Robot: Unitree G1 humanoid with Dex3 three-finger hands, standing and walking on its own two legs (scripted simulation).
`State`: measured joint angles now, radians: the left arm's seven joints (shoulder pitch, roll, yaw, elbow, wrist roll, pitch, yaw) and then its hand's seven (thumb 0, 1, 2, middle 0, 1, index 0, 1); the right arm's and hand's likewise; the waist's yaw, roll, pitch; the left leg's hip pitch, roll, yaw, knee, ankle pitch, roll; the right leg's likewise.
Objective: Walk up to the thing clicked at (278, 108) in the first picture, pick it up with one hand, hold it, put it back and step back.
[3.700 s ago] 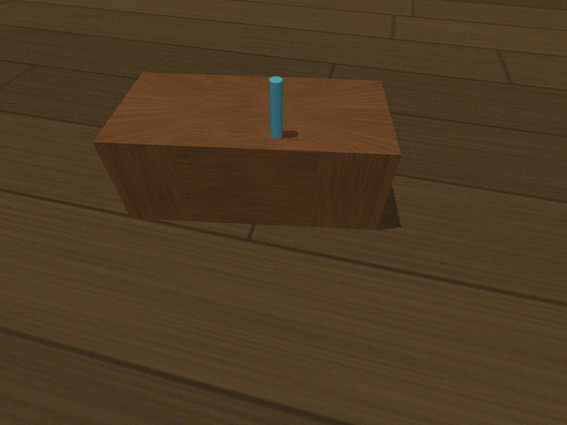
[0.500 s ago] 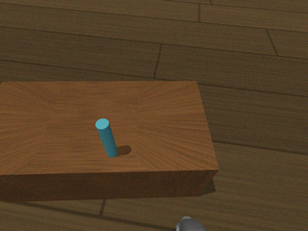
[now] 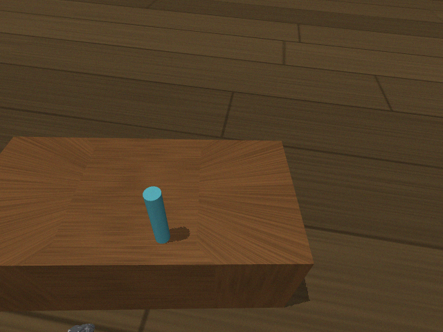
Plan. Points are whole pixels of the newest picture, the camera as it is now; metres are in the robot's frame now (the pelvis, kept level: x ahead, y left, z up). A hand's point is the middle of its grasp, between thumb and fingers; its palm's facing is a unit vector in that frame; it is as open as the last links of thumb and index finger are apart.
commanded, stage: walk up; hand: left
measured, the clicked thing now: (158, 217) +0.47 +0.19 -0.20
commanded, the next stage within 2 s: stand in 1.38 s
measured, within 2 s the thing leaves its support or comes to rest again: neither
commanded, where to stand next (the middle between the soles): +0.06 -0.01 m, yaw +0 degrees
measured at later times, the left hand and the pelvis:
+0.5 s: hand out of the picture +0.08 +0.25 -0.14, palm faces +0.06 -0.94 -0.34, open 7.4 cm; pelvis +0.03 +0.00 +0.01, yaw +2 degrees
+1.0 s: hand out of the picture +0.11 +0.24 -0.14, palm faces +0.05 -0.95 -0.31, open 7.4 cm; pelvis +0.02 -0.01 +0.01, yaw +2 degrees
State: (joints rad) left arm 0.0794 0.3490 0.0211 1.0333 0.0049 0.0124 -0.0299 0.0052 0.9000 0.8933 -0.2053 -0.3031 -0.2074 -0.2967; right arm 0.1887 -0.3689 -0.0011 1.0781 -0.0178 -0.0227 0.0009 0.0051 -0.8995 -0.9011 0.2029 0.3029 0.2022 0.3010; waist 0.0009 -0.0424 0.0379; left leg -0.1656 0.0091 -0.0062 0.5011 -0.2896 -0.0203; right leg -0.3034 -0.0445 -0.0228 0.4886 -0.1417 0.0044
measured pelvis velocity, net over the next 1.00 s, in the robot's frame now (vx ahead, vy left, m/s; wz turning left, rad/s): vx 0.02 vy -0.01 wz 0.03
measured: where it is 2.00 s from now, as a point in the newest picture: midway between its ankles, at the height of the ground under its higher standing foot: outside the picture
